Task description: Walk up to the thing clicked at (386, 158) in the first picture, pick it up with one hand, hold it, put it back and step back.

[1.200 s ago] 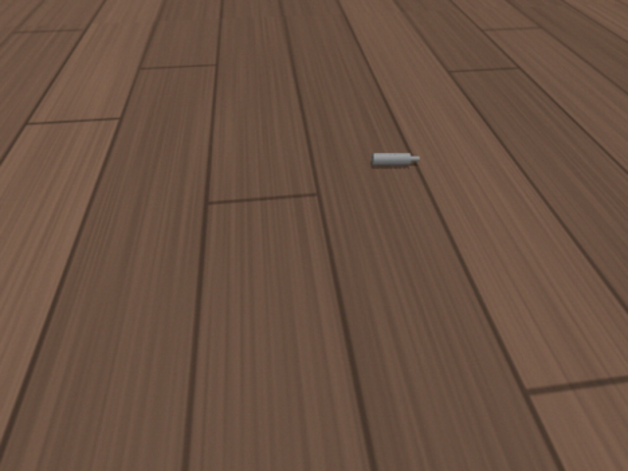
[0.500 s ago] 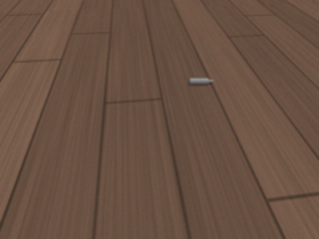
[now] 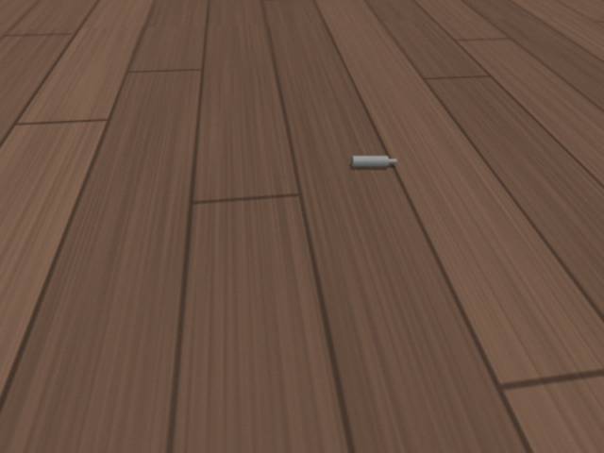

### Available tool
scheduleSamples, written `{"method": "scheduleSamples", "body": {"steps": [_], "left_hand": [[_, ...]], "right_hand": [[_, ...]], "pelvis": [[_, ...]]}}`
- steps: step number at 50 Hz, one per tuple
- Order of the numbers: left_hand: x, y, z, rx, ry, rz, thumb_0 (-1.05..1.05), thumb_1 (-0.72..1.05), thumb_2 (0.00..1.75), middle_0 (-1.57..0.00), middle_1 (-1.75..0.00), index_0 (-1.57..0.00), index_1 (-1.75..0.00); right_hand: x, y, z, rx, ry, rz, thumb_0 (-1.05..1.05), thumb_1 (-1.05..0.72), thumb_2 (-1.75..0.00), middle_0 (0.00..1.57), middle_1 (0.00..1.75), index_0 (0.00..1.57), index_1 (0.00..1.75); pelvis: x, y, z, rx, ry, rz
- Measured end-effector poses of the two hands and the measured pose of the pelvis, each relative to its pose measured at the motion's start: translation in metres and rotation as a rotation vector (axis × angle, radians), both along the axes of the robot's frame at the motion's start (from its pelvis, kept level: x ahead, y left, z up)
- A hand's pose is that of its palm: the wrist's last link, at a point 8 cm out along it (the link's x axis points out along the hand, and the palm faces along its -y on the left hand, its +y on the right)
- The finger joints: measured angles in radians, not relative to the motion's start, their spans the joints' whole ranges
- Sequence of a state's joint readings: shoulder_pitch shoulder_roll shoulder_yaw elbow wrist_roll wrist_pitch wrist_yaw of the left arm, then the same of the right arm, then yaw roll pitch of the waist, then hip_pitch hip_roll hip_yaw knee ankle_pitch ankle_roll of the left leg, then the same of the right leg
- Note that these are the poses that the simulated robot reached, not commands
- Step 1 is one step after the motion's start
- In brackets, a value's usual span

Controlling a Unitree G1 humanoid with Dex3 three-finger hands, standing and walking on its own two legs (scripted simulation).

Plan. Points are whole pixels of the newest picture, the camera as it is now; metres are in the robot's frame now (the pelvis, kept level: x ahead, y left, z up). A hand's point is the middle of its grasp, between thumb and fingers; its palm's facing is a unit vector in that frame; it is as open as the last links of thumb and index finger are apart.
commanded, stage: walk up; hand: left
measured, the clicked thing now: (374, 161) +1.59 -0.44 -0.75
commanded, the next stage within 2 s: none
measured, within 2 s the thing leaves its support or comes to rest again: neither
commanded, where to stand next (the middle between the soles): +1.20 -0.64 m, yaw -1 degrees
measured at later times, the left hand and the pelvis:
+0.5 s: hand (215, 424) +0.19 +0.13 -0.15, palm faces -0.01 -0.94 -0.33, open 7.4 cm; pelvis +0.15 -0.14 -0.01, yaw -4 degrees
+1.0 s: hand (275, 244) +0.54 +0.05 -0.14, palm faces -0.19 -0.93 -0.33, open 7.4 cm; pelvis +0.37 -0.21 -0.01, yaw -7 degrees
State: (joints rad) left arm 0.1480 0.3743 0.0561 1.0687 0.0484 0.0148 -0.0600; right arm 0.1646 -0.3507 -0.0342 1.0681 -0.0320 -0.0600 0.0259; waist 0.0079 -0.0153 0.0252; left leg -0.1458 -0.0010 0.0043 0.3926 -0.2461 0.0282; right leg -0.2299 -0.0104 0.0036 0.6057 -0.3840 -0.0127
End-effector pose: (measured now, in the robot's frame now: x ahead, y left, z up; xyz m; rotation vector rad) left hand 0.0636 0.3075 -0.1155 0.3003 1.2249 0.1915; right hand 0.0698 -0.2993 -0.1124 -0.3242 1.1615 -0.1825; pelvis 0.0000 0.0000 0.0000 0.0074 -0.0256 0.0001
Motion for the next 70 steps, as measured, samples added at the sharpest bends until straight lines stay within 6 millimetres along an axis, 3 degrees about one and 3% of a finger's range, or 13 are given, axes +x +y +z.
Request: {"method": "scheduleSamples", "body": {"steps": [7,12,17,23,27,30,37,45,52,55,58,65,70], "left_hand": [[0.045,-0.004,0.011,0.026,-0.044,-0.039,0.01,0.91,0.89,-0.20,-0.29,-0.20,-0.30],[0.088,-0.035,0.016,0.049,-0.063,-0.075,0.01,0.91,0.89,-0.20,-0.29,-0.20,-0.30],[0.119,-0.078,0.006,0.084,-0.126,-0.059,0.01,0.91,0.89,-0.20,-0.29,-0.20,-0.30],[0.119,-0.125,0.007,0.018,-0.054,-0.012,0.01,0.90,0.89,-0.20,-0.30,-0.20,-0.30],[0.133,-0.137,0.000,-0.007,-0.002,-0.004,0.01,0.90,0.89,-0.20,-0.30,-0.20,-0.30],[0.156,-0.139,-0.010,-0.022,0.010,-0.007,0.01,0.90,0.89,-0.20,-0.30,-0.20,-0.30],[0.251,-0.145,-0.037,-0.040,0.019,-0.081,0.01,0.90,0.89,-0.20,-0.30,-0.20,-0.30],[0.393,-0.178,-0.008,-0.038,-0.107,-0.191,0.01,0.91,0.89,-0.20,-0.29,-0.20,-0.30],[0.508,-0.231,0.012,-0.009,-0.186,-0.259,0.01,0.91,0.89,-0.20,-0.29,-0.20,-0.30],[0.550,-0.261,0.014,0.015,-0.223,-0.260,0.01,0.91,0.89,-0.20,-0.29,-0.20,-0.30],[0.573,-0.291,0.018,0.029,-0.265,-0.249,0.01,0.91,0.89,-0.20,-0.29,-0.20,-0.30],[0.567,-0.328,0.031,0.031,-0.182,-0.160,0.01,0.90,0.89,-0.20,-0.30,-0.20,-0.30],[0.564,-0.338,0.023,0.034,-0.100,-0.116,0.01,0.90,0.89,-0.20,-0.30,-0.20,-0.30]], "right_hand": [[-0.030,-0.066,0.013,-0.095,0.042,-0.078,0.00,-0.90,-0.90,0.21,0.30,0.21,0.30],[-0.019,-0.125,0.004,-0.133,0.063,-0.120,0.01,-0.90,-0.90,0.21,0.30,0.21,0.30],[0.032,-0.173,-0.024,-0.136,0.057,-0.102,0.01,-0.90,-0.90,0.21,0.30,0.21,0.30],[0.121,-0.169,-0.008,-0.045,-0.054,-0.036,0.01,-0.91,-0.90,0.20,0.30,0.20,0.30],[0.165,-0.166,0.007,-0.023,-0.085,0.003,0.01,-0.90,-0.90,0.21,0.30,0.21,0.30],[0.191,-0.168,0.014,-0.042,-0.069,0.019,0.01,-0.90,-0.90,0.21,0.30,0.21,0.30],[0.231,-0.184,0.018,-0.138,-0.089,-0.048,0.00,-0.90,-0.90,0.21,0.30,0.21,0.30],[0.237,-0.208,0.031,-0.135,-0.001,-0.145,0.01,-0.90,-0.90,0.21,0.30,0.21,0.30],[0.269,-0.254,0.007,-0.091,0.087,-0.167,0.01,-0.90,-0.90,0.21,0.30,0.21,0.30],[0.297,-0.285,-0.016,-0.078,0.099,-0.174,0.01,-0.90,-0.90,0.21,0.30,0.21,0.30],[0.338,-0.310,-0.030,-0.062,0.093,-0.166,0.01,-0.90,-0.90,0.21,0.30,0.21,0.30],[0.453,-0.342,-0.010,-0.015,-0.038,-0.085,0.01,-0.90,-0.90,0.21,0.30,0.21,0.30],[0.512,-0.364,0.001,-0.026,-0.050,-0.050,0.01,-0.90,-0.90,0.21,0.30,0.21,0.30]], "pelvis": [[0.025,-0.032,-0.004,0.021,-0.013,-0.033],[0.058,-0.069,-0.014,0.028,-0.027,-0.065],[0.093,-0.111,-0.036,-0.013,-0.041,-0.057],[0.132,-0.132,-0.015,-0.007,-0.036,-0.070],[0.165,-0.143,-0.009,-0.017,-0.020,-0.075],[0.192,-0.148,-0.010,-0.032,-0.010,-0.071],[0.262,-0.149,-0.026,0.003,-0.010,-0.082],[0.332,-0.178,-0.009,0.014,-0.025,-0.101],[0.394,-0.224,-0.017,0.034,-0.017,-0.119],[0.427,-0.253,-0.030,0.030,-0.010,-0.119],[0.450,-0.278,-0.033,0.012,-0.027,-0.116],[0.505,-0.317,-0.008,0.022,-0.028,-0.131],[0.547,-0.338,-0.005,-0.012,-0.019,-0.120]]}}
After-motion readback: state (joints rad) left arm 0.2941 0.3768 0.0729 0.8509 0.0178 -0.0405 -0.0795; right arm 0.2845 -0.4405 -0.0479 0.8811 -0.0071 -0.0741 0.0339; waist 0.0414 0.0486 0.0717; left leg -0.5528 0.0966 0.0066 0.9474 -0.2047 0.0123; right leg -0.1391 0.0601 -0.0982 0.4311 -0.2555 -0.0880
